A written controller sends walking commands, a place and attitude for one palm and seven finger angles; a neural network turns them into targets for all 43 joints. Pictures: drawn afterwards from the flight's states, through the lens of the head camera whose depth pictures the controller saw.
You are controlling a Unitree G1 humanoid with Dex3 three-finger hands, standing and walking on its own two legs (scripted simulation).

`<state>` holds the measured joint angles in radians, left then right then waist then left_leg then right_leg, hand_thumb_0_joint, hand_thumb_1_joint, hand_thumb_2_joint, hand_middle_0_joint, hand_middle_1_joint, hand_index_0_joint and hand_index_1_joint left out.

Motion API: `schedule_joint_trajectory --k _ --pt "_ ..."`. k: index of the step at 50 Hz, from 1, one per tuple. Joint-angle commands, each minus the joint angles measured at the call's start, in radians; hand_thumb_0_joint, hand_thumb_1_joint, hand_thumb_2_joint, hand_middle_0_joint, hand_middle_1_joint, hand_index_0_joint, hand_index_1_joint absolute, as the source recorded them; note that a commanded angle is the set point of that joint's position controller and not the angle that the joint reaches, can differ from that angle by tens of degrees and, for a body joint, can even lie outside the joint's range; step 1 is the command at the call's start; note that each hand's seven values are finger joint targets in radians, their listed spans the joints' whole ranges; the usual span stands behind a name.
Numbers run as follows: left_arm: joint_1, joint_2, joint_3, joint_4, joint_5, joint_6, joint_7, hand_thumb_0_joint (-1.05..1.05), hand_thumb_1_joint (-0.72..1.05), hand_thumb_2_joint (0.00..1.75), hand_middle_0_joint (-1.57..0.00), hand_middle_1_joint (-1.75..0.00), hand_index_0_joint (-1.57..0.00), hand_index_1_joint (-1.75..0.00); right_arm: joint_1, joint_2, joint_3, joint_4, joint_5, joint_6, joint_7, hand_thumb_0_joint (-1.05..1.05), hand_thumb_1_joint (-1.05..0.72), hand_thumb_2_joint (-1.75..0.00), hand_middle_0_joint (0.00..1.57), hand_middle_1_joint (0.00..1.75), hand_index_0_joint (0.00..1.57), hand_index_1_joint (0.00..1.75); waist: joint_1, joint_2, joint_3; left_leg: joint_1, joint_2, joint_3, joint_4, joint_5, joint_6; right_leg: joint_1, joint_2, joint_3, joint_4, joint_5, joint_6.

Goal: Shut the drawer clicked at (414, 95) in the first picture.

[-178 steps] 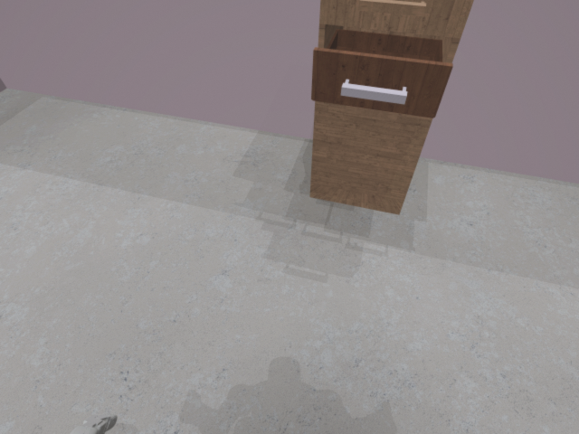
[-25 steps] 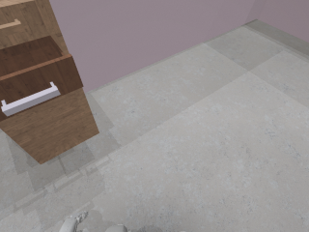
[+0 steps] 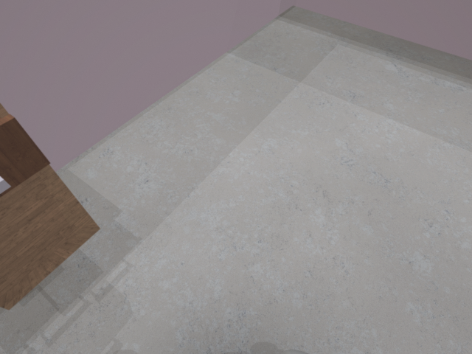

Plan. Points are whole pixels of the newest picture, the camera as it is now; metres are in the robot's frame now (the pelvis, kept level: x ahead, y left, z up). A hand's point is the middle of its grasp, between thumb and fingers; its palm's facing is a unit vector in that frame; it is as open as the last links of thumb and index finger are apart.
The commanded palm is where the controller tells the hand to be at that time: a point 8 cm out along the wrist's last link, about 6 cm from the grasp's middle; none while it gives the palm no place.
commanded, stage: walk to a spot facing it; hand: left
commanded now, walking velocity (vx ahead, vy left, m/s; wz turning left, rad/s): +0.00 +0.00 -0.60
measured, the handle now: out of the picture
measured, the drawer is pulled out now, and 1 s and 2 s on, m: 0.19 0.19 0.19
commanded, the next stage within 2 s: turn to face it in 0.82 s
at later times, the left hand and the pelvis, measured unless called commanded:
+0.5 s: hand out of the picture +0.12 +0.19 -0.17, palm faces -0.16 -0.97 -0.20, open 7.4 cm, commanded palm none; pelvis +0.05 -0.01 +0.00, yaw -15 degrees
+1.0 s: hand (220, 247) +0.36 +0.06 -0.17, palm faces -0.59 -0.79 -0.18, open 7.4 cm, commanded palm none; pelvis +0.15 -0.03 +0.00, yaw -34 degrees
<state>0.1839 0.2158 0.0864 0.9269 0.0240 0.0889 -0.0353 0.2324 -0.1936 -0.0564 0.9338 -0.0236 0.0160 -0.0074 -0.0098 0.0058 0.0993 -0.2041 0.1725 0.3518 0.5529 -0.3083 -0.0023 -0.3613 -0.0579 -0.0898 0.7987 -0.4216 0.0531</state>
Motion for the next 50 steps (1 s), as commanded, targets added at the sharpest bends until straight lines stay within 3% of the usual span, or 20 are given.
schedule_joint_trajectory --k 1,2,3,4,5,7,9,17,21,24,25,26,27,28,31,34,37,47,48,50 --pt "0.065 0.103 0.021 -0.078 0.0 -0.066 0.019 0.0 0.9 0.9 -0.2 -0.3 -0.2 -0.3 0.033 -0.193 -0.062 -0.057 0.004 -0.015 -0.002 0.0 -0.9 -0.9 0.2 0.3 0.2 0.3 0.037 0.069 -0.191 0.013 0.195 -0.089 0.117 0.356 0.012 0.225 0.007 0.0 -0.357 0.258 -0.055" --pt "0.116 0.222 0.039 -0.069 0.011 -0.082 0.034 0.0 0.9 0.9 -0.2 -0.3 -0.2 -0.3 0.039 -0.122 -0.045 -0.091 0.01 -0.008 0.006 0.0 -0.9 -0.9 0.2 0.3 0.2 0.3 0.066 -0.265 -0.2 -0.27 0.07 -0.055 0.347 -0.075 -0.057 0.409 -0.223 0.33 -0.447 0.503 -0.146" --pt "0.167 0.28 0.049 -0.06 -0.007 -0.078 0.045 0.0 0.9 0.9 -0.2 -0.3 -0.2 -0.3 -0.026 -0.097 -0.029 -0.133 0.007 0.002 0.0 0.0 -0.9 -0.9 0.2 0.3 0.2 0.3 0.094 -0.307 -0.204 -0.407 -0.028 -0.188 0.532 -0.352 -0.077 0.382 -0.356 0.478 -0.436 0.785 -0.242" --pt "0.168 0.271 0.055 -0.065 -0.012 -0.076 0.052 0.0 0.9 0.9 -0.2 -0.3 -0.2 -0.3 -0.063 -0.106 -0.026 -0.141 0.009 0.012 -0.011 0.0 -0.9 -0.9 0.2 0.3 0.2 0.3 0.097 -0.281 -0.202 -0.422 -0.027 -0.293 0.601 -0.314 -0.068 0.332 -0.323 0.475 -0.471 0.625 -0.259" --pt "0.111 0.244 0.051 -0.069 -0.012 -0.073 0.053 0.0 0.9 0.9 -0.2 -0.3 -0.2 -0.3 -0.096 -0.118 -0.029 -0.14 0.006 0.016 -0.011 0.0 -0.9 -0.9 0.2 0.3 0.2 0.3 0.083 -0.278 -0.143 -0.452 -0.026 -0.325 0.638 -0.252 -0.069 0.281 -0.286 0.488 -0.508 0.423 -0.255" --pt "0.005 0.179 0.031 -0.096 -0.01 -0.074 0.052 0.0 0.9 0.9 -0.2 -0.3 -0.2 -0.3 -0.07 -0.137 -0.034 -0.106 -0.005 0.015 0.002 0.0 -0.9 -0.9 0.2 0.3 0.2 0.3 0.031 -0.15 -0.108 -0.411 -0.01 -0.326 0.608 -0.088 -0.079 0.218 -0.196 0.363 -0.529 0.204 -0.217" --pt "0.006 0.175 0.026 -0.096 -0.008 -0.087 0.044 0.0 0.9 0.9 -0.2 -0.3 -0.2 -0.3 -0.044 -0.132 -0.032 -0.089 -0.011 0.011 0.007 0.0 -0.9 -0.9 0.2 0.3 0.2 0.3 0.02 -0.142 -0.102 -0.372 -0.028 -0.303 0.552 -0.042 -0.089 0.189 -0.16 0.33 -0.538 0.189 -0.205" --pt "0.107 0.196 0.028 -0.057 -0.003 -0.112 0.03 0.0 0.9 0.9 -0.2 -0.3 -0.2 -0.3 -0.131 -0.131 -0.03 -0.131 -0.005 -0.016 0.019 0.0 -0.9 -0.9 0.2 0.3 0.2 0.3 0.061 -0.14 -0.075 -0.385 -0.072 -0.312 0.363 -0.043 -0.085 0.23 -0.157 0.455 -0.582 0.009 -0.243" --pt "0.097 0.206 0.031 -0.056 -0.001 -0.11 0.031 0.0 0.9 0.9 -0.2 -0.3 -0.2 -0.3 -0.137 -0.119 -0.021 -0.147 0.003 -0.034 0.016 0.0 -0.9 -0.9 0.2 0.3 0.2 0.3 0.059 -0.165 -0.078 -0.261 -0.116 -0.309 0.192 -0.08 -0.065 0.183 -0.149 0.479 -0.549 0.082 -0.247" --pt "0.051 0.199 0.034 -0.061 -0.007 -0.102 0.028 0.0 0.9 0.9 -0.2 -0.3 -0.2 -0.3 -0.032 -0.115 -0.018 -0.118 0.007 -0.051 0.002 0.0 -0.9 -0.9 0.2 0.3 0.2 0.3 0.003 -0.149 -0.082 0.006 -0.155 -0.281 -0.031 0.019 -0.053 0.033 -0.087 0.456 -0.458 0.086 -0.202" --pt "0.031 0.166 0.028 -0.069 -0.009 -0.098 0.024 0.0 0.9 0.9 -0.2 -0.3 -0.2 -0.3 0.053 -0.145 -0.021 -0.091 0.009 -0.058 -0.01 0.0 -0.9 -0.9 0.2 0.3 0.2 0.3 -0.038 -0.079 -0.101 0.185 -0.126 -0.303 -0.132 0.025 -0.047 -0.084 -0.027 0.415 -0.363 0.055 -0.164" --pt "0.034 0.094 0.014 -0.089 -0.016 -0.093 0.017 0.0 0.9 0.9 -0.2 -0.3 -0.2 -0.3 0.152 -0.236 -0.04 -0.067 -0.003 -0.064 -0.019 0.0 -0.9 -0.9 0.2 0.3 0.2 0.3 -0.081 0.181 -0.132 0.328 0.092 -0.552 -0.259 -0.206 0.002 -0.263 0.096 0.296 -0.121 -0.065 -0.112" --pt "0.025 0.074 0.009 -0.114 -0.012 -0.1 0.008 0.0 0.9 0.9 -0.2 -0.3 -0.2 -0.3 0.214 -0.31 -0.051 -0.07 -0.006 -0.057 -0.019 0.0 -0.9 -0.9 0.2 0.3 0.2 0.3 -0.092 0.32 -0.127 0.307 0.322 -0.814 -0.374 -0.349 0.088 -0.37 0.13 0.131 0.145 -0.18 -0.062" --pt "-0.001 0.111 0.021 -0.105 0.002 -0.098 0.005 0.0 0.9 0.9 -0.2 -0.3 -0.2 -0.3 0.17 -0.277 -0.04 -0.071 -0.009 -0.059 -0.021 0.0 -0.9 -0.9 0.2 0.3 0.2 0.3 -0.083 0.249 -0.071 0.179 0.351 -0.846 -0.43 -0.402 0.118 -0.373 0.059 0.166 0.282 -0.133 -0.056" --pt "0.048 0.091 0.03 -0.043 0.011 -0.084 -0.017 0.0 0.9 0.9 -0.2 -0.3 -0.2 -0.3 0.036 -0.152 -0.002 -0.087 0.0 -0.072 -0.025 0.0 -0.9 -0.9 0.2 0.3 0.2 0.3 0.01 0.113 0.01 0.048 0.187 -0.503 -0.39 -0.042 0.055 -0.302 -0.001 0.123 0.393 0.1 -0.032" --pt "0.083 0.055 0.019 -0.017 0.006 -0.067 -0.012 0.0 0.9 0.9 -0.2 -0.3 -0.2 -0.3 0.091 -0.123 0.005 -0.051 0.007 -0.084 -0.034 0.0 -0.9 -0.9 0.2 0.3 0.2 0.3 0.018 0.136 -0.068 0.124 0.137 -0.3 -0.277 0.522 0.043 -0.267 0.007 0.087 0.421 0.14 -0.004" --pt "0.043 0.036 0.012 -0.026 0.003 -0.056 -0.007 0.0 0.9 0.9 -0.2 -0.3 -0.2 -0.3 0.137 -0.124 -0.001 -0.019 0.008 -0.08 -0.037 0.0 -0.9 -0.9 0.2 0.3 0.2 0.3 0.009 0.126 -0.076 0.179 0.144 -0.233 -0.229 0.707 0.063 -0.296 0.004 0.055 0.39 0.149 0.007" --pt "-0.159 0.011 -0.01 -0.085 0.005 -0.063 0.006 0.0 0.9 0.9 -0.2 -0.3 -0.2 -0.3 0.21 -0.131 -0.029 0.061 -0.005 -0.047 -0.025 0.0 -0.9 -0.9 0.2 0.3 0.2 0.3 -0.053 0.179 -0.051 0.194 0.185 -0.16 -0.122 0.761 0.107 -0.132 0.021 -0.036 -0.044 0.087 -0.034" --pt "-0.131 0.007 -0.012 -0.075 0.007 -0.071 0.013 0.0 0.9 0.9 -0.2 -0.3 -0.2 -0.3 0.211 -0.133 -0.027 0.069 -0.004 -0.046 -0.025 0.0 -0.9 -0.9 0.2 0.3 0.2 0.3 -0.037 0.17 -0.07 0.185 0.179 -0.16 -0.083 0.822 0.1 -0.065 0.039 -0.044 -0.103 0.097 -0.048" --pt "0.057 0.048 -0.01 -0.011 0.011 -0.1 0.029 0.0 0.9 0.9 -0.2 -0.3 -0.2 -0.3 0.19 -0.129 -0.022 0.075 0.012 -0.048 -0.02 0.0 -0.9 -0.9 0.2 0.3 0.2 0.3 0.056 0.111 -0.194 0.121 0.125 -0.134 0.14 0.815 0.044 0.234 0.033 -0.031 -0.348 0.358 -0.064"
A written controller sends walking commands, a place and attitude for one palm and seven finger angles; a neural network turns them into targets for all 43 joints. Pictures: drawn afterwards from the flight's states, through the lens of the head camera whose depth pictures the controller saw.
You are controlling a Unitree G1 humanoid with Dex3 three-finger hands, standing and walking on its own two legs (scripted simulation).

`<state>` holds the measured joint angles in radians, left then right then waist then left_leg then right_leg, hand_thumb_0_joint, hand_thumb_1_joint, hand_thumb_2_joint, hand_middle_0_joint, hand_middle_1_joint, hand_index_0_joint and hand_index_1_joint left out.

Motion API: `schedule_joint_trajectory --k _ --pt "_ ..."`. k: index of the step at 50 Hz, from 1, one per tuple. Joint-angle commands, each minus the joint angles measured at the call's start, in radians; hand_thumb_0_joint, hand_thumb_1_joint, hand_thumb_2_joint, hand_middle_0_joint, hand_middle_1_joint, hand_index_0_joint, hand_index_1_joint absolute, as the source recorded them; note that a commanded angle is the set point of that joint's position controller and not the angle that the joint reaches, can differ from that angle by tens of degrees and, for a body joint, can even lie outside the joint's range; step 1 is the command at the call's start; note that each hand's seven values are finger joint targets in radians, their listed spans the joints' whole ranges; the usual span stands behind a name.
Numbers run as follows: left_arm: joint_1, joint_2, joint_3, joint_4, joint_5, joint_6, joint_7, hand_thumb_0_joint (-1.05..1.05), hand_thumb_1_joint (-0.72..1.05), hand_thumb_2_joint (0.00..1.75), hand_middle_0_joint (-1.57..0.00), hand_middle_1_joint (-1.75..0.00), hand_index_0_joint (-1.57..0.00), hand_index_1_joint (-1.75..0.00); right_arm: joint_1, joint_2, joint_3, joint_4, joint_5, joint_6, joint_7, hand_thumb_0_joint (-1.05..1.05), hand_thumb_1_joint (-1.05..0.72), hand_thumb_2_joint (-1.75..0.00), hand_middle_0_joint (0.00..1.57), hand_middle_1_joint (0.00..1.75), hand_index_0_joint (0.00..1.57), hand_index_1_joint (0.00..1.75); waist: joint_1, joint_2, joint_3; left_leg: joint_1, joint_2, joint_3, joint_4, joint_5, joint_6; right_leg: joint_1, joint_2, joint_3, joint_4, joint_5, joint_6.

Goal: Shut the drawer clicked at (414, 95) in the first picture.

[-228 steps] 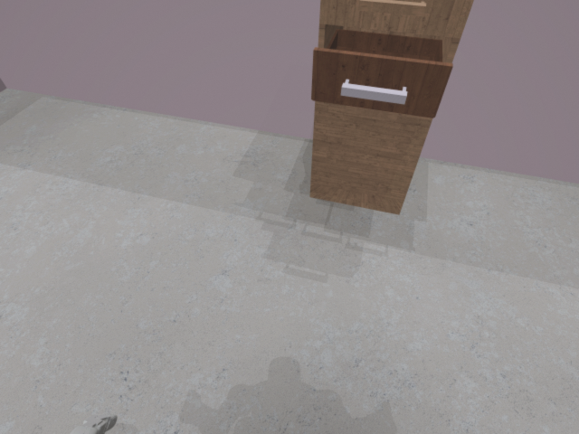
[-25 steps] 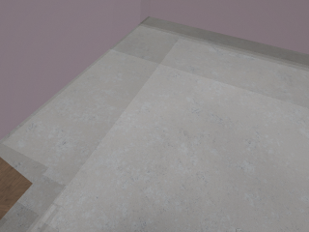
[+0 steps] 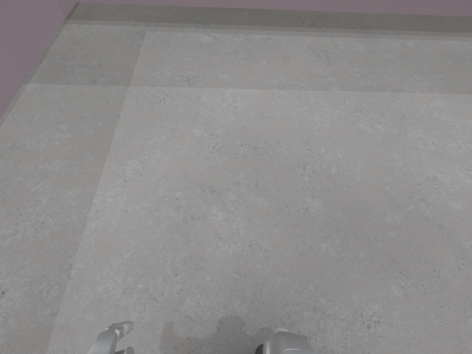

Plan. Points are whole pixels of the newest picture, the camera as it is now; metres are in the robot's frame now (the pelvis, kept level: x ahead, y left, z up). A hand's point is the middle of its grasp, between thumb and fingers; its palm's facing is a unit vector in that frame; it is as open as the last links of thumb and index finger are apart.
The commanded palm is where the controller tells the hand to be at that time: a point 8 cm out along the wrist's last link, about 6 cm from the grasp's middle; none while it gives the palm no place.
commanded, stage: turn to face it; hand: left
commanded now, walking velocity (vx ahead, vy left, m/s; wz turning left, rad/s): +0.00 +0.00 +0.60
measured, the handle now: out of the picture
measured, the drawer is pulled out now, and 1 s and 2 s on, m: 0.19 0.19 0.19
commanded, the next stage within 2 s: none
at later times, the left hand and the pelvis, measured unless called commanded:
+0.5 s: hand out of the picture +0.08 +0.24 -0.19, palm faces +0.27 -0.94 -0.21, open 7.4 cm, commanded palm none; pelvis +0.05 +0.03 -0.01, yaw +14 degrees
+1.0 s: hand out of the picture +0.05 +0.19 -0.14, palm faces +0.51 -0.81 -0.29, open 7.4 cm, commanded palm none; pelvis +0.06 -0.04 +0.00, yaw +31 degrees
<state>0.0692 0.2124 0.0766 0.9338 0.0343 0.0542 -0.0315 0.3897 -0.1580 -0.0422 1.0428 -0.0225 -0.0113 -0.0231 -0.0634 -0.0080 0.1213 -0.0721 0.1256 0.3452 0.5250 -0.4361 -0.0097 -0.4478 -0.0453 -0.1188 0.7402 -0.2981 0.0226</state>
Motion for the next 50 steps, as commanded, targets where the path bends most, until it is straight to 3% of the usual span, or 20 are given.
schedule_joint_trajectory --k 1,2,3,7,10,15,18,19,20,21,22,24,27,33,40,45,46,47,48,50 --pt "0.27 0.145 0.015 0.027 0.006 -0.086 0.045 0.0 0.9 0.9 -0.2 -0.3 -0.2 -0.3 0.069 -0.103 -0.021 -0.037 0.024 -0.023 0.002 0.0 -0.9 -0.9 0.2 0.3 0.2 0.3 0.136 -0.084 -0.341 -0.275 0.091 -0.114 0.382 0.531 -0.002 0.648 -0.201 0.205 -0.259 0.665 -0.099" --pt "0.312 0.19 0.008 0.055 -0.015 -0.099 0.052 0.0 0.9 0.9 -0.2 -0.3 -0.2 -0.3 0.065 -0.053 -0.006 -0.049 0.033 -0.015 -0.006 0.0 -0.9 -0.9 0.2 0.3 0.2 0.3 0.13 -0.159 -0.419 -0.385 -0.01 -0.197 0.569 -0.196 -0.04 0.707 -0.425 0.344 -0.202 1.141 -0.23" --pt "0.266 0.203 0.005 0.042 -0.021 -0.102 0.058 0.0 0.9 0.9 -0.2 -0.3 -0.2 -0.3 0.02 -0.075 -0.007 -0.055 0.032 -0.004 -0.014 0.0 -0.9 -0.9 0.2 0.3 0.2 0.3 0.134 -0.129 -0.409 -0.362 -0.01 -0.327 0.596 -0.23 -0.025 0.609 -0.403 0.286 -0.239 1.076 -0.267" --pt "0.062 0.115 -0.013 0.004 -0.014 -0.075 0.072 0.0 0.9 0.9 -0.2 -0.3 -0.2 -0.3 -0.001 -0.051 -0.012 -0.016 0.015 0.038 -0.002 0.0 -0.9 -0.9 0.2 0.3 0.2 0.3 0.05 -0.097 -0.131 -0.363 -0.003 -0.318 0.599 -0.082 -0.042 0.26 -0.319 0.111 -0.366 0.653 -0.192" --pt "0.031 0.107 -0.006 -0.02 -0.012 -0.067 0.072 0.0 0.9 0.9 -0.2 -0.3 -0.2 -0.3 0.008 -0.048 -0.019 -0.023 0.009 0.054 0.012 0.0 -0.9 -0.9 0.2 0.3 0.2 0.3 0.03 -0.143 -0.099 -0.356 -0.016 -0.275 0.566 -0.016 -0.052 0.176 -0.298 0.035 -0.408 0.441 -0.165" --pt "0.053 0.131 0.02 -0.036 -0.004 -0.056 0.071 0.0 0.9 0.9 -0.2 -0.3 -0.2 -0.3 -0.085 -0.055 -0.029 -0.091 0.007 0.044 0.031 0.0 -0.9 -0.9 0.2 0.3 0.2 0.3 0.051 -0.174 -0.097 -0.348 -0.02 -0.228 0.357 0.007 -0.048 0.202 -0.319 -0.014 -0.35 0.337 -0.142" --pt "0.064 0.135 0.028 -0.049 -0.01 -0.044 0.067 0.0 0.9 0.9 -0.2 -0.3 -0.2 -0.3 -0.061 -0.079 -0.04 -0.113 0.001 0.037 0.037 0.0 -0.9 -0.9 0.2 0.3 0.2 0.3 0.029 -0.117 -0.123 -0.223 -0.054 -0.185 0.137 0.173 -0.038 0.174 -0.291 -0.065 -0.22 0.228 -0.082" --pt "0.074 0.117 0.029 -0.058 -0.017 -0.037 0.063 0.0 0.9 0.9 -0.2 -0.3 -0.2 -0.3 -0.023 -0.118 -0.05 -0.113 -0.002 0.032 0.039 0.0 -0.9 -0.9 0.2 0.3 0.2 0.3 0.007 -0.003 -0.143 -0.133 -0.031 -0.233 0.029 0.277 -0.02 0.107 -0.259 -0.082 -0.103 0.122 -0.046" --pt "0.096 0.063 0.024 -0.089 -0.024 -0.028 0.057 0.0 0.9 0.9 -0.2 -0.3 -0.2 -0.3 0.02 -0.22 -0.073 -0.129 -0.009 0.022 0.036 0.0 -0.9 -0.9 0.2 0.3 0.2 0.3 -0.01 0.297 -0.157 -0.073 0.179 -0.588 -0.109 0.501 0.088 -0.065 -0.125 -0.12 0.123 -0.186 0.035" --pt "0.04 0.037 0.012 -0.137 -0.021 -0.027 0.056 0.0 0.9 0.9 -0.2 -0.3 -0.2 -0.3 0.054 -0.295 -0.089 -0.136 -0.014 0.021 0.029 0.0 -0.9 -0.9 0.2 0.3 0.2 0.3 -0.041 0.356 -0.16 -0.095 0.35 -0.803 -0.225 0.566 0.215 -0.147 -0.053 -0.033 0.365 -0.423 0.053" --pt "0.019 0.046 0.012 -0.138 -0.011 -0.021 0.061 0.0 0.9 0.9 -0.2 -0.3 -0.2 -0.3 0.039 -0.298 -0.089 -0.129 -0.008 0.016 0.016 0.0 -0.9 -0.9 0.2 0.3 0.2 0.3 -0.03 0.292 -0.199 -0.088 0.338 -0.838 -0.238 0.448 0.215 -0.193 -0.064 0.085 0.485 -0.346 0.039" --pt "0.031 0.065 0.024 -0.111 -0.008 -0.032 0.05 0.0 0.9 0.9 -0.2 -0.3 -0.2 -0.3 -0.088 -0.242 -0.071 -0.167 -0.006 0.009 0.007 0.0 -0.9 -0.9 0.2 0.3 0.2 0.3 0.012 0.185 -0.176 -0.109 0.226 -0.706 -0.227 0.339 0.163 -0.23 -0.077 0.131 0.543 -0.158 0.048" --pt "0.109 0.084 0.029 -0.064 -0.012 -0.031 0.041 0.0 0.9 0.9 -0.2 -0.3 -0.2 -0.3 -0.154 -0.216 -0.058 -0.191 0.002 -0.005 0.004 0.0 -0.9 -0.9 0.2 0.3 0.2 0.3 0.048 0.124 -0.211 -0.074 0.133 -0.545 -0.202 0.508 0.142 -0.156 -0.073 0.121 0.478 -0.052 0.064" --pt "0.102 0.099 0.025 -0.078 -0.017 -0.023 0.047 0.0 0.9 0.9 -0.2 -0.3 -0.2 -0.3 -0.139 -0.248 -0.07 -0.187 0.004 0.009 0.013 0.0 -0.9 -0.9 0.2 0.3 0.2 0.3 0.03 0.097 -0.202 -0.03 0.119 -0.587 -0.212 0.484 0.173 -0.116 -0.045 0.118 0.328 -0.075 0.079" --pt "0.087 0.101 0.018 -0.113 -0.022 -0.025 0.052 0.0 0.9 0.9 -0.2 -0.3 -0.2 -0.3 -0.168 -0.277 -0.085 -0.201 -0.002 0.029 0.021 0.0 -0.9 -0.9 0.2 0.3 0.2 0.3 0.02 0.159 -0.186 -0.101 0.097 -0.695 -0.2 0.368 0.187 -0.019 -0.005 0.122 0.127 -0.138 0.063" --pt "0.226 0.112 0.02 -0.102 -0.028 -0.041 0.059 0.0 0.9 0.9 -0.2 -0.3 -0.2 -0.3 -0.243 -0.271 -0.093 -0.236 0.004 0.042 0.03 0.0 -0.9 -0.9 0.2 0.3 0.2 0.3 0.085 0.158 -0.213 -0.286 0.019 -0.707 -0.121 0.307 0.124 0.285 0.03 0.094 -0.239 0.006 0.032" --pt "0.269 0.159 0.031 -0.104 -0.019 -0.05 0.065 0.0 0.9 0.9 -0.2 -0.3 -0.2 -0.3 -0.245 -0.225 -0.088 -0.247 0.011 0.045 0.035 0.0 -0.9 -0.9 0.2 0.3 0.2 0.3 0.108 0.029 -0.216 -0.426 -0.055 -0.643 0.011 0.181 0.065 0.42 -0.077 0.193 -0.419 -0.014 -0.004" --pt "0.256 0.269 0.047 -0.125 0.0 -0.061 0.073 0.0 0.9 0.9 -0.2 -0.3 -0.2 -0.3 -0.223 -0.145 -0.075 -0.271 0.016 0.045 0.038 0.0 -0.9 -0.9 0.2 0.3 0.2 0.3 0.109 -0.316 -0.186 -0.627 -0.217 -0.419 0.299 -0.068 -0.038 0.472 -0.387 0.539 -0.553 -0.074 -0.117" --pt "0.195 0.268 0.034 -0.152 -0.013 -0.054 0.073 0.0 0.9 0.9 -0.2 -0.3 -0.2 -0.3 -0.227 -0.208 -0.085 -0.27 -0.005 0.045 0.038 0.0 -0.9 -0.9 0.2 0.3 0.2 0.3 0.091 -0.251 -0.166 -0.584 -0.169 -0.433 0.493 -0.122 -0.03 0.302 -0.464 0.506 -0.544 -0.055 -0.162" --pt "0.089 0.19 0.019 -0.166 -0.017 -0.061 0.068 0.0 0.9 0.9 -0.2 -0.3 -0.2 -0.3 -0.233 -0.203 -0.087 -0.227 -0.006 0.062 0.048 0.0 -0.9 -0.9 0.2 0.3 0.2 0.3 0.043 -0.186 -0.065 -0.553 -0.125 -0.423 0.67 -0.003 -0.035 0.169 -0.336 0.361 -0.522 0.006 -0.126"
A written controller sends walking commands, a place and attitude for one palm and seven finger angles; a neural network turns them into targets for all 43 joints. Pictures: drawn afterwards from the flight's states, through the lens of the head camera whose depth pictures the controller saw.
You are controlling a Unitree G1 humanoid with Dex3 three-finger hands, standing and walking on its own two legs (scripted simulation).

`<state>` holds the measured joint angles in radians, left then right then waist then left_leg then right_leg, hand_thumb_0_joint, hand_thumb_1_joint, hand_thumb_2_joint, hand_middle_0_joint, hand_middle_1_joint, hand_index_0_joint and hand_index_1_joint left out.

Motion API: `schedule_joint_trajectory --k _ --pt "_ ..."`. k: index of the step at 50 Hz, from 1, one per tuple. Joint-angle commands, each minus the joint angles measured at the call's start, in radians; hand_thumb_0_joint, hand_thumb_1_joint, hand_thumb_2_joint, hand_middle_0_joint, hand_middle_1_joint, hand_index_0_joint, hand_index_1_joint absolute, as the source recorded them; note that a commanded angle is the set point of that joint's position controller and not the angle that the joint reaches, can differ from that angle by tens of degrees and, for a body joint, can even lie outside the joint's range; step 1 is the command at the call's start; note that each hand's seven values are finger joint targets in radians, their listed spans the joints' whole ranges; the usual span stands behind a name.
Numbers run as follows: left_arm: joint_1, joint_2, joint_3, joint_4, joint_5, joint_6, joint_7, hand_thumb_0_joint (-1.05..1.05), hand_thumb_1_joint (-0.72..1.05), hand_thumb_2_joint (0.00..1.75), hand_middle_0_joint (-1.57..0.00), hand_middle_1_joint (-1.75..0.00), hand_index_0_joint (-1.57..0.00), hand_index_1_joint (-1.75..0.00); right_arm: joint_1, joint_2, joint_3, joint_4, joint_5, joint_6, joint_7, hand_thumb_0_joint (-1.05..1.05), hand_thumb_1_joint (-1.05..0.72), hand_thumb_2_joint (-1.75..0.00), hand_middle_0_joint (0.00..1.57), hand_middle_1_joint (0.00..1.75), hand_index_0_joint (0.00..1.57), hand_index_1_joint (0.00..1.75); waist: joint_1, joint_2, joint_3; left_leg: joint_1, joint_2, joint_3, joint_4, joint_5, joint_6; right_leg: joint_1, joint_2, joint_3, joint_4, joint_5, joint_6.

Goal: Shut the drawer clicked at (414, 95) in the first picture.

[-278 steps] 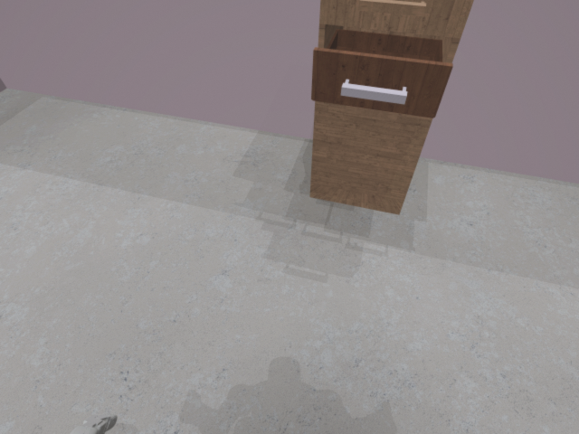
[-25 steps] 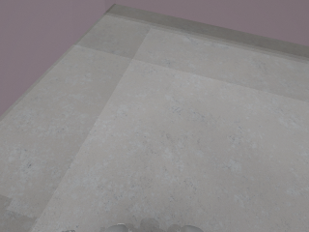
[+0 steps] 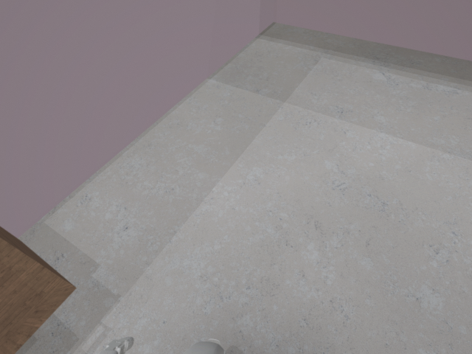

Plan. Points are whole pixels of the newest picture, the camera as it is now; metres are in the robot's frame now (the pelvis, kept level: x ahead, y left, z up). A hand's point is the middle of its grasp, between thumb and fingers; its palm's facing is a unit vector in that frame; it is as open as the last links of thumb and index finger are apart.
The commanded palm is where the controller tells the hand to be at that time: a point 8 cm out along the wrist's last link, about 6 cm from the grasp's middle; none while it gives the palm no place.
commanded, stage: turn to face it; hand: left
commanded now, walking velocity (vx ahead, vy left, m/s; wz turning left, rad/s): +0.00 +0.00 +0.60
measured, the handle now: out of the picture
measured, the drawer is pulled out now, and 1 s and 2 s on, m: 0.19 0.19 0.19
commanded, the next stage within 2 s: take the last steps up to it in 1.52 s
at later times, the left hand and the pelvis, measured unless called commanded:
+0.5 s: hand out of the picture -0.08 +0.24 -0.18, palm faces +0.37 -0.89 -0.28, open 7.4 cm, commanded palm none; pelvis -0.02 +0.02 -0.01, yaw +19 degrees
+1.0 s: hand out of the picture -0.03 +0.21 -0.13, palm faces +0.56 -0.77 -0.29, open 7.4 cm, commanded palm none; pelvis -0.02 -0.02 +0.00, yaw +37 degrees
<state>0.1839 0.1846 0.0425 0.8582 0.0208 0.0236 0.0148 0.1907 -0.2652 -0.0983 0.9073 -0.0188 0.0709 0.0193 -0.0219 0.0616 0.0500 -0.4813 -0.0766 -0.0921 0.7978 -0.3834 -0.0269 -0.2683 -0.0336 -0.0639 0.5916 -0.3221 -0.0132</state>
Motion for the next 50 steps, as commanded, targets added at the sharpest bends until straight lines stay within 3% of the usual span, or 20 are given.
schedule_joint_trajectory --k 1,4,14,17,20,21,22,23,24,27,29,37,42,43,44,45,46,47,48,50 --pt "-0.052 0.181 0.041 -0.094 -0.003 -0.035 0.018 0.0 0.9 0.9 -0.2 -0.3 -0.2 -0.3 -0.013 -0.085 -0.028 -0.072 -0.011 -0.018 0.011 0.0 -0.9 -0.9 0.2 0.3 0.2 0.3 -0.018 -0.212 0.027 -0.145 0.088 0.034 0.435 0.014 -0.03 0.007 -0.289 0.186 -0.329 0.15 -0.073" --pt "0.017 0.163 0.035 -0.072 -0.002 -0.045 0.02 0.0 0.9 0.9 -0.2 -0.3 -0.2 -0.3 -0.008 -0.065 -0.016 -0.056 -0.005 -0.016 0.015 0.0 -0.9 -0.9 0.2 0.3 0.2 0.3 0.002 -0.221 -0.014 -0.142 0.101 0.075 0.433 0.05 -0.057 0.115 -0.269 0.073 -0.262 0.418 -0.075" --pt "0.139 0.225 0.055 -0.01 0.01 -0.028 0.019 0.0 0.9 0.9 -0.2 -0.3 -0.2 -0.3 -0.158 -0.04 0.013 -0.082 0.004 -0.019 0.015 0.0 -0.9 -0.9 0.2 0.3 0.2 0.3 0.08 -0.268 -0.055 -0.038 0.125 0.168 0.101 -0.061 -0.053 0.227 -0.35 -0.008 -0.212 0.52 -0.116" --pt "0.135 0.244 0.064 0.004 0.012 -0.021 0.016 0.0 0.9 0.9 -0.2 -0.3 -0.2 -0.3 -0.147 -0.034 0.021 -0.09 0.008 -0.031 0.013 0.0 -0.9 -0.9 0.2 0.3 0.2 0.3 0.085 -0.295 -0.086 0.055 0.11 0.205 -0.06 -0.073 -0.03 0.235 -0.359 -0.034 -0.158 0.564 -0.105" --pt "0.116 0.246 0.071 0.009 -0.001 -0.014 0.008 0.0 0.9 0.9 -0.2 -0.3 -0.2 -0.3 -0.049 -0.073 0.011 -0.074 0.002 -0.045 0.009 0.0 -0.9 -0.9 0.2 0.3 0.2 0.3 0.025 -0.237 -0.135 0.269 0.101 0.227 -0.343 0.149 -0.003 0.157 -0.328 -0.124 0.013 0.514 -0.025" --pt "0.119 0.219 0.07 -0.01 -0.008 -0.011 0.002 0.0 0.9 0.9 -0.2 -0.3 -0.2 -0.3 0.022 -0.162 -0.01 -0.064 -0.003 -0.056 0.005 0.0 -0.9 -0.9 0.2 0.3 0.2 0.3 -0.016 -0.056 -0.194 0.486 0.229 0.058 -0.415 0.368 0.06 -0.037 -0.268 -0.154 0.215 0.333 0.038" --pt "0.063 0.15 0.047 -0.06 -0.011 -0.011 -0.007 0.0 0.9 0.9 -0.2 -0.3 -0.2 -0.3 0.089 -0.273 -0.038 -0.058 0.0 -0.057 -0.001 0.0 -0.9 -0.9 0.2 0.3 0.2 0.3 -0.058 0.253 -0.191 0.605 0.485 -0.254 -0.417 0.778 0.187 -0.328 -0.134 -0.14 0.435 -0.308 0.11" --pt "-0.004 0.162 0.041 -0.084 0.0 0.004 0.003 0.0 0.9 0.9 -0.2 -0.3 -0.2 -0.3 0.144 -0.274 -0.038 -0.026 0.005 -0.053 -0.01 0.0 -0.9 -0.9 0.2 0.3 0.2 0.3 -0.081 0.164 -0.187 0.549 0.52 -0.259 -0.413 0.8 0.252 -0.362 -0.125 -0.022 0.54 -0.347 0.104" --pt "-0.041 0.148 0.046 -0.074 -0.004 0.006 0.008 0.0 0.9 0.9 -0.2 -0.3 -0.2 -0.3 0.116 -0.249 -0.034 -0.027 0.002 -0.055 -0.023 0.0 -0.9 -0.9 0.2 0.3 0.2 0.3 -0.072 0.165 -0.15 0.488 0.473 -0.244 -0.414 0.73 0.25 -0.377 -0.122 0.021 0.587 -0.291 0.104" --pt "0.016 0.165 0.057 -0.027 -0.002 0.007 -0.007 0.0 0.9 0.9 -0.2 -0.3 -0.2 -0.3 -0.059 -0.169 -0.006 -0.08 -0.001 -0.061 -0.025 0.0 -0.9 -0.9 0.2 0.3 0.2 0.3 0.014 0.088 -0.076 0.324 0.327 -0.104 -0.453 0.527 0.179 -0.293 -0.11 0.045 0.58 -0.095 0.106" --pt "0.037 0.163 0.057 -0.019 -0.002 0.012 -0.007 0.0 0.9 0.9 -0.2 -0.3 -0.2 -0.3 -0.064 -0.168 -0.005 -0.086 0.0 -0.063 -0.023 0.0 -0.9 -0.9 0.2 0.3 0.2 0.3 0.019 0.073 -0.073 0.296 0.298 -0.089 -0.474 0.474 0.17 -0.257 -0.093 0.044 0.544 -0.062 0.111" --pt "-0.05 0.144 0.047 -0.077 -0.007 0.004 0.003 0.0 0.9 0.9 -0.2 -0.3 -0.2 -0.3 0.008 -0.176 -0.023 -0.073 -0.005 -0.053 -0.021 0.0 -0.9 -0.9 0.2 0.3 0.2 0.3 -0.017 0.086 -0.098 0.35 0.295 -0.238 -0.438 0.474 0.208 -0.217 -0.031 0.059 0.295 -0.12 0.111" --pt "0.034 0.146 0.046 -0.074 -0.017 -0.013 0.01 0.0 0.9 0.9 -0.2 -0.3 -0.2 -0.3 -0.032 -0.169 -0.031 -0.092 -0.002 -0.044 -0.018 0.0 -0.9 -0.9 0.2 0.3 0.2 0.3 0.029 0.084 -0.123 0.209 0.237 -0.279 -0.348 0.505 0.165 0.046 0.023 0.036 -0.024 0.006 0.088" --pt "0.076 0.16 0.053 -0.067 -0.016 -0.021 0.014 0.0 0.9 0.9 -0.2 -0.3 -0.2 -0.3 -0.035 -0.149 -0.028 -0.097 0.003 -0.044 -0.016 0.0 -0.9 -0.9 0.2 0.3 0.2 0.3 0.054 0.042 -0.141 0.128 0.201 -0.265 -0.292 0.416 0.127 0.168 -0.008 0.058 -0.18 0.089 0.078" --pt "0.112 0.237 0.067 -0.067 -0.001 -0.032 0.021 0.0 0.9 0.9 -0.2 -0.3 -0.2 -0.3 -0.016 -0.086 -0.021 -0.109 0.014 -0.045 -0.009 0.0 -0.9 -0.9 0.2 0.3 0.2 0.3 0.069 -0.171 -0.165 -0.047 0.095 -0.146 -0.117 0.16 0.051 0.321 -0.214 0.249 -0.312 0.066 0.022" --pt "0.097 0.303 0.072 -0.079 0.007 -0.03 0.022 0.0 0.9 0.9 -0.2 -0.3 -0.2 -0.3 -0.014 -0.051 -0.015 -0.135 0.008 -0.046 -0.008 0.0 -0.9 -0.9 0.2 0.3 0.2 0.3 0.068 -0.366 -0.133 -0.162 -0.02 0.03 0.111 -0.197 -0.016 0.279 -0.449 0.453 -0.342 0.157 -0.098" --pt "0.07 0.274 0.068 -0.088 -0.004 -0.031 0.025 0.0 0.9 0.9 -0.2 -0.3 -0.2 -0.3 -0.012 -0.104 -0.026 -0.112 -0.008 -0.034 -0.01 0.0 -0.9 -0.9 0.2 0.3 0.2 0.3 0.06 -0.335 -0.111 -0.13 0.044 -0.028 0.27 -0.191 -0.005 0.156 -0.449 0.414 -0.348 0.132 -0.12" --pt "0.006 0.244 0.064 -0.103 -0.004 -0.024 0.027 0.0 0.9 0.9 -0.2 -0.3 -0.2 -0.3 -0.01 -0.1 -0.03 -0.102 -0.005 -0.023 -0.006 0.0 -0.9 -0.9 0.2 0.3 0.2 0.3 0.027 -0.286 -0.069 -0.116 0.06 -0.014 0.366 -0.136 -0.007 0.089 -0.403 0.367 -0.349 0.089 -0.12" --pt "-0.045 0.21 0.052 -0.108 -0.005 -0.026 0.023 0.0 0.9 0.9 -0.2 -0.3 -0.2 -0.3 -0.003 -0.094 -0.027 -0.073 -0.007 -0.017 0.003 0.0 -0.9 -0.9 0.2 0.3 0.2 0.3 0.004 -0.219 -0.017 -0.116 0.084 0.007 0.432 -0.055 -0.017 0.05 -0.341 0.255 -0.334 0.098 -0.105" --pt "-0.054 0.176 0.039 -0.105 -0.002 -0.035 0.02 0.0 0.9 0.9 -0.2 -0.3 -0.2 -0.3 0.017 -0.074 -0.018 -0.052 -0.007 -0.013 0.014 0.0 -0.9 -0.9 0.2 0.3 0.2 0.3 -0.007 -0.223 0.001 -0.113 0.098 0.052 0.459 0.023 -0.038 0.055 -0.28 0.115 -0.295 0.22 -0.085"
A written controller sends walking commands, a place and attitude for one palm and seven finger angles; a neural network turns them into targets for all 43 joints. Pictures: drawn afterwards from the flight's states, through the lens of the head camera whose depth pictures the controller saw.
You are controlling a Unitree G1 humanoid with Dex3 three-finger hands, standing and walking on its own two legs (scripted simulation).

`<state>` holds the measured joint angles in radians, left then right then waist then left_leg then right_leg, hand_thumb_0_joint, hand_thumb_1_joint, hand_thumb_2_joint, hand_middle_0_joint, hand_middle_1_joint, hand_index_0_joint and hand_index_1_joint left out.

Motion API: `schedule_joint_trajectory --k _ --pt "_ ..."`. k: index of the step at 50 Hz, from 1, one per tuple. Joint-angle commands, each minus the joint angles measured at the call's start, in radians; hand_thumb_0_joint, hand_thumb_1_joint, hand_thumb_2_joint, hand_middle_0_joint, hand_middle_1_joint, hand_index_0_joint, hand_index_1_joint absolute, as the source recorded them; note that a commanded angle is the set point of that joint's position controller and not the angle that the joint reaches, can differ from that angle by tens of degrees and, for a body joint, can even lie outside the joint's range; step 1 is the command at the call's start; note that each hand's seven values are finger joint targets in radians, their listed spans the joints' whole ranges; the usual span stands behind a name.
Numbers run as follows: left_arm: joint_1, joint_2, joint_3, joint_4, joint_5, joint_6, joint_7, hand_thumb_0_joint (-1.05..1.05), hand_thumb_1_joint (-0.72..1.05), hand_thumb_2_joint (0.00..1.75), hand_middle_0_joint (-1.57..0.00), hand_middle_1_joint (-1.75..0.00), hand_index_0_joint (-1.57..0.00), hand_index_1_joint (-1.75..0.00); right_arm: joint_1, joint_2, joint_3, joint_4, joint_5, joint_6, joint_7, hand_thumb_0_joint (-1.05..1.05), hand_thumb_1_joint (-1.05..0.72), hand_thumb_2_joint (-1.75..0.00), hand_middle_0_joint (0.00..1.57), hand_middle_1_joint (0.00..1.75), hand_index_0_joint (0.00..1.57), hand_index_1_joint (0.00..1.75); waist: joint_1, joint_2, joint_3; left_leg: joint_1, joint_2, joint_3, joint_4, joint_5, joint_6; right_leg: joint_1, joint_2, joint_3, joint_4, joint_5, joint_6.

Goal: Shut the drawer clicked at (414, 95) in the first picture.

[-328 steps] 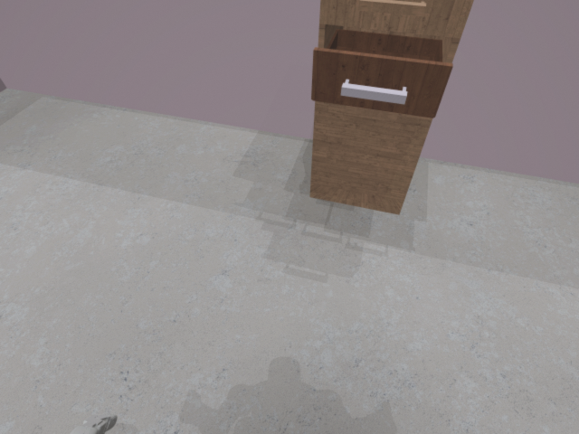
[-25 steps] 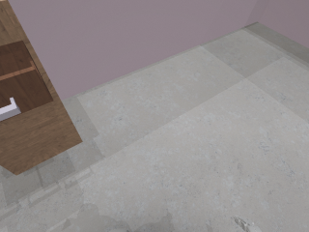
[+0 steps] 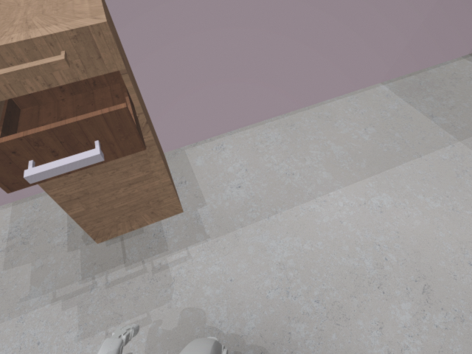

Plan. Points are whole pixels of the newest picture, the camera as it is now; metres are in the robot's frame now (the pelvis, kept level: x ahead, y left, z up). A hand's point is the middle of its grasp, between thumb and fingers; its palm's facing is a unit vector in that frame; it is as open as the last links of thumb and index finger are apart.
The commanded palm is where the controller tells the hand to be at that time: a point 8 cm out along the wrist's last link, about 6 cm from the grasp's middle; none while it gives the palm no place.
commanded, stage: turn to face it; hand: left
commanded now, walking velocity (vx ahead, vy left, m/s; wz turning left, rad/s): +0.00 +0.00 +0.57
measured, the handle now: (65, 159) +0.57 +0.47 -0.04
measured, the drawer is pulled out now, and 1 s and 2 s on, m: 0.19 0.19 0.19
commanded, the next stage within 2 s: take the last steps up to it in 0.52 s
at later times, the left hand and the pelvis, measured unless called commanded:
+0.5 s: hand out of the picture -0.05 +0.28 -0.18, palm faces +0.30 -0.92 -0.25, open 7.4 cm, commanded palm none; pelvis -0.01 +0.06 +0.00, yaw +14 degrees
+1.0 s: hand out of the picture +0.01 +0.21 -0.15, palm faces +0.36 -0.90 -0.23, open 7.3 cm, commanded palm none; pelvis +0.03 +0.03 +0.01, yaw +18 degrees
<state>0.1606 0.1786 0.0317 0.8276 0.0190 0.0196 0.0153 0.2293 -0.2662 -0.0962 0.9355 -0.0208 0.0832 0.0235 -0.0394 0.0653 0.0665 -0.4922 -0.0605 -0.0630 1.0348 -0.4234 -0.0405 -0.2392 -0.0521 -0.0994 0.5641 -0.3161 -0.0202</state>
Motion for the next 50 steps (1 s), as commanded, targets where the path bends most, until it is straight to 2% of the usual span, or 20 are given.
schedule_joint_trajectory --k 1,12,15,16,17,18,19,21,24,32,38,40,42,43,44,45,46,47,49,50 --pt "-0.01 0.181 0.049 -0.065 0.0 -0.032 0.021 0.0 0.9 0.9 -0.2 -0.3 -0.2 -0.3 -0.027 -0.071 -0.018 -0.078 -0.003 -0.024 0.01 0.0 -0.9 -0.9 0.2 0.3 0.2 0.3 0.02 -0.242 -0.017 -0.1 0.087 0.034 0.213 0.068 -0.03 0.039 -0.263 0.132 -0.264 0.239 -0.082" --pt "0.159 0.249 0.07 0.036 0.014 -0.02 0.017 0.0 0.9 0.9 -0.2 -0.3 -0.2 -0.3 -0.155 -0.026 0.021 -0.093 0.012 -0.041 0.005 0.0 -0.9 -0.9 0.2 0.3 0.2 0.3 0.1 -0.301 -0.097 0.073 0.073 0.156 -0.264 -0.038 -0.015 0.197 -0.307 0.037 -0.143 0.587 -0.102" --pt "0.135 0.254 0.072 0.05 0.004 -0.015 0.015 0.0 0.9 0.9 -0.2 -0.3 -0.2 -0.3 -0.073 -0.046 0.023 -0.07 0.01 -0.056 -0.003 0.0 -0.9 -0.9 0.2 0.3 0.2 0.3 0.047 -0.266 -0.134 0.256 0.061 0.179 -0.535 0.147 0.007 0.147 -0.278 -0.029 -0.021 0.569 -0.036" --pt "0.134 0.234 0.069 0.044 -0.006 -0.011 0.011 0.0 0.9 0.9 -0.2 -0.3 -0.2 -0.3 -0.02 -0.098 0.012 -0.061 0.005 -0.066 -0.005 0.0 -0.9 -0.9 0.2 0.3 0.2 0.3 0.014 -0.162 -0.174 0.428 0.12 0.126 -0.638 0.331 0.034 0.03 -0.25 -0.066 0.114 0.465 0.014" --pt "0.137 0.166 0.057 0.014 -0.01 -0.005 0.004 0.0 0.9 0.9 -0.2 -0.3 -0.2 -0.3 0.032 -0.207 -0.013 -0.061 -0.001 -0.073 -0.009 0.0 -0.9 -0.9 0.2 0.3 0.2 0.3 -0.013 0.15 -0.208 0.61 0.377 -0.195 -0.646 0.687 0.144 -0.247 -0.116 -0.103 0.328 -0.039 0.09" --pt "0.086 0.134 0.034 -0.013 -0.002 0.003 0.009 0.0 0.9 0.9 -0.2 -0.3 -0.2 -0.3 0.08 -0.255 -0.02 -0.043 0.007 -0.066 -0.019 0.0 -0.9 -0.9 0.2 0.3 0.2 0.3 -0.035 0.216 -0.187 0.562 0.498 -0.272 -0.66 0.955 0.246 -0.321 -0.08 -0.015 0.463 -0.368 0.102" --pt "0.042 0.146 0.039 0.007 -0.002 0.017 0.02 0.0 0.9 0.9 -0.2 -0.3 -0.2 -0.3 0.085 -0.223 -0.013 -0.024 0.004 -0.071 -0.035 0.0 -0.9 -0.9 0.2 0.3 0.2 0.3 -0.043 0.2 -0.179 0.497 0.461 -0.243 -0.661 0.928 0.246 -0.299 -0.08 0.073 0.532 -0.33 0.095" --pt "0.042 0.155 0.046 0.047 -0.004 0.017 0.009 0.0 0.9 0.9 -0.2 -0.3 -0.2 -0.3 -0.023 -0.155 0.008 -0.046 0.001 -0.071 -0.045 0.0 -0.9 -0.9 0.2 0.3 0.2 0.3 0.006 0.121 -0.086 0.414 0.358 -0.14 -0.668 0.839 0.219 -0.309 -0.08 0.092 0.6 -0.182 0.094" --pt "0.107 0.151 0.045 0.09 -0.003 0.016 0.001 0.0 0.9 0.9 -0.2 -0.3 -0.2 -0.3 -0.064 -0.122 0.022 -0.057 0.008 -0.083 -0.045 0.0 -0.9 -0.9 0.2 0.3 0.2 0.3 0.042 0.073 -0.102 0.418 0.297 -0.046 -0.686 0.828 0.189 -0.271 -0.068 0.076 0.595 -0.079 0.108" --pt "0.052 0.128 0.035 0.076 -0.004 0.016 0.007 0.0 0.9 0.9 -0.2 -0.3 -0.2 -0.3 0.019 -0.096 0.021 -0.022 0.004 -0.085 -0.047 0.0 -0.9 -0.9 0.2 0.3 0.2 0.3 0.016 0.05 -0.103 0.466 0.305 -0.136 -0.713 0.716 0.226 -0.246 -0.039 0.084 0.414 -0.092 0.112" --pt "-0.011 0.091 0.021 0.066 0.007 -0.007 -0.014 0.0 0.9 0.9 -0.2 -0.3 -0.2 -0.3 0.083 -0.085 0.017 0.024 -0.009 -0.096 -0.046 0.0 -0.9 -0.9 0.2 0.3 0.2 0.3 -0.009 0.068 -0.008 0.341 0.312 -0.264 -0.828 0.059 0.244 -0.182 -0.013 0.061 0.219 -0.147 0.066" --pt "0.036 0.077 0.018 0.087 0.006 -0.016 -0.017 0.0 0.9 0.9 -0.2 -0.3 -0.2 -0.3 0.073 -0.079 0.019 0.037 -0.009 -0.099 -0.046 0.0 -0.9 -0.9 0.2 0.3 0.2 0.3 0.016 0.059 0.001 0.26 0.294 -0.264 -0.831 -0.044 0.231 -0.075 0.006 0.049 0.117 -0.126 0.051" --pt "0.145 0.071 0.021 0.135 0.007 -0.031 -0.018 0.0 0.9 0.9 -0.2 -0.3 -0.2 -0.3 0.053 -0.065 0.024 0.052 -0.003 -0.099 -0.044 0.0 -0.9 -0.9 0.2 0.3 0.2 0.3 0.071 0.0 -0.014 0.157 0.238 -0.208 -0.745 -0.106 0.189 0.13 0.027 0.023 -0.095 -0.011 0.046" --pt "0.211 0.092 0.027 0.16 0.011 -0.042 -0.013 0.0 0.9 0.9 -0.2 -0.3 -0.2 -0.3 0.058 -0.032 0.03 0.059 0.002 -0.102 -0.043 0.0 -0.9 -0.9 0.2 0.3 0.2 0.3 0.094 -0.072 -0.015 0.058 0.172 -0.146 -0.624 -0.129 0.147 0.259 -0.016 0.079 -0.198 -0.022 0.034" --pt "0.272 0.155 0.04 0.18 0.02 -0.052 -0.002 0.0 0.9 0.9 -0.2 -0.3 -0.2 -0.3 0.072 0.032 0.044 0.047 0.012 -0.11 -0.04 0.0 -0.9 -0.9 0.2 0.3 0.2 0.3 0.113 -0.26 -0.012 -0.114 0.062 -0.006 -0.389 -0.117 0.095 0.364 -0.208 0.334 -0.318 -0.231 -0.033" --pt "0.328 0.212 0.052 0.179 0.012 -0.046 0.003 0.0 0.9 0.9 -0.2 -0.3 -0.2 -0.3 0.001 0.019 0.042 -0.001 0.003 -0.108 -0.032 0.0 -0.9 -0.9 0.2 0.3 0.2 0.3 0.153 -0.321 0.038 -0.215 0.032 0.063 -0.193 -0.176 0.072 0.295 -0.382 0.572 -0.453 -0.405 -0.136" --pt "0.331 0.205 0.054 0.182 0.001 -0.059 0.007 0.0 0.9 0.9 -0.2 -0.3 -0.2 -0.3 -0.025 -0.028 0.028 0.003 -0.009 -0.1 -0.024 0.0 -0.9 -0.9 0.2 0.3 0.2 0.3 0.144 -0.301 0.073 -0.222 0.078 0.015 -0.071 -0.098 0.076 0.183 -0.386 0.635 -0.513 -0.514 -0.157" --pt "0.291 0.179 0.05 0.179 0.002 -0.061 0.011 0.0 0.9 0.9 -0.2 -0.3 -0.2 -0.3 -0.023 -0.026 0.021 0.009 -0.007 -0.095 -0.018 0.0 -0.9 -0.9 0.2 0.3 0.2 0.3 0.113 -0.265 0.121 -0.232 0.098 0.018 0.003 -0.038 0.075 0.13 -0.374 0.602 -0.528 -0.518 -0.156" --pt "0.212 0.098 0.03 0.171 0.001 -0.072 0.01 0.0 0.9 0.9 -0.2 -0.3 -0.2 -0.3 0.036 0.003 0.017 0.058 -0.011 -0.089 -0.008 0.0 -0.9 -0.9 0.2 0.3 0.2 0.3 0.049 -0.154 0.141 -0.183 0.131 0.034 0.05 0.114 0.055 0.07 -0.272 0.354 -0.478 -0.263 -0.105" --pt "0.221 0.076 0.024 0.176 -0.002 -0.08 0.009 0.0 0.9 0.9 -0.2 -0.3 -0.2 -0.3 0.068 0.023 0.021 0.075 -0.011 -0.087 -0.007 0.0 -0.9 -0.9 0.2 0.3 0.2 0.3 0.039 -0.155 0.12 -0.163 0.134 0.048 0.061 0.166 0.045 0.08 -0.233 0.269 -0.46 -0.131 -0.09"
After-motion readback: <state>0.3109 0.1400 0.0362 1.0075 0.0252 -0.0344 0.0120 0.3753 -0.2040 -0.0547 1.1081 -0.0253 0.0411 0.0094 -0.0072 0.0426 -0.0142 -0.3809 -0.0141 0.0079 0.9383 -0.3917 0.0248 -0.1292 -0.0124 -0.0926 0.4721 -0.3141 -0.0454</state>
